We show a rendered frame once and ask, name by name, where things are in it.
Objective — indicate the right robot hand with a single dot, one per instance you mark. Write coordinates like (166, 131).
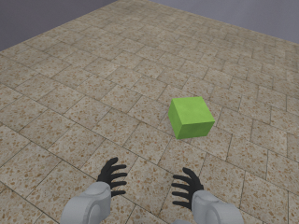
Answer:
(194, 185)

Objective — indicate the left robot forearm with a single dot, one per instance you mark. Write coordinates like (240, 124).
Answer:
(90, 207)

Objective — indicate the carton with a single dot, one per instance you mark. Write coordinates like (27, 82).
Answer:
(190, 117)

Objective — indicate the left robot hand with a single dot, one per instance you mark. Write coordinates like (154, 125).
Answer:
(107, 176)

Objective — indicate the right robot forearm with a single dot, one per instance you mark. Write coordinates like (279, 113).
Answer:
(208, 209)

